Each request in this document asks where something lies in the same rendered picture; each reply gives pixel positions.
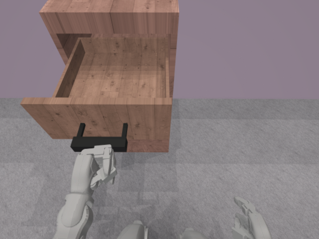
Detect robot left shin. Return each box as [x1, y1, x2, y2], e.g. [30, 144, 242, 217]
[133, 221, 143, 225]

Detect handle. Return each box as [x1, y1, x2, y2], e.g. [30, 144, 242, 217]
[70, 123, 128, 152]

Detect left robot forearm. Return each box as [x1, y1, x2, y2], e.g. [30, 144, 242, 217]
[53, 192, 94, 239]

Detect cabinet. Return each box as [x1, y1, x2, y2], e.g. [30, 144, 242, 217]
[39, 0, 179, 152]

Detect left robot thigh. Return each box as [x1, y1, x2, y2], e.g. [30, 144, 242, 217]
[117, 224, 149, 239]

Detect drawer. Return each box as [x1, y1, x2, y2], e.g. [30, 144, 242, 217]
[20, 37, 172, 139]

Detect right robot hand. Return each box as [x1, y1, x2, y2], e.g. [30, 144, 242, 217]
[232, 196, 272, 239]

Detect left robot hand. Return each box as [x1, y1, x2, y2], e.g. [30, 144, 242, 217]
[70, 144, 117, 196]

